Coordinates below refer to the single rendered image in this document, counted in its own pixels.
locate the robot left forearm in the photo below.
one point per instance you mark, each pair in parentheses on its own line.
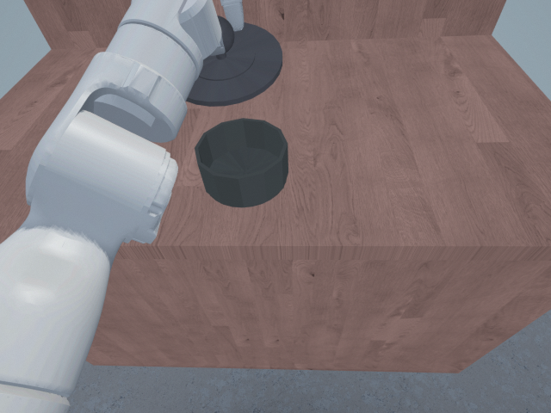
(143,79)

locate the robot left upper arm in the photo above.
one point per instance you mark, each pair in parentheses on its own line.
(102,186)

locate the pot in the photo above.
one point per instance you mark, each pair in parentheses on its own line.
(243,162)

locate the left robot hand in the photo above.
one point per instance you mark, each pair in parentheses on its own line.
(235,15)

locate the lid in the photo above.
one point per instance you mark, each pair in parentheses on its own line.
(251,66)

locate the knob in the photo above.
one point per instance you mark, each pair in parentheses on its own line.
(227,33)

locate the table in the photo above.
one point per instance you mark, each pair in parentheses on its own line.
(413,233)

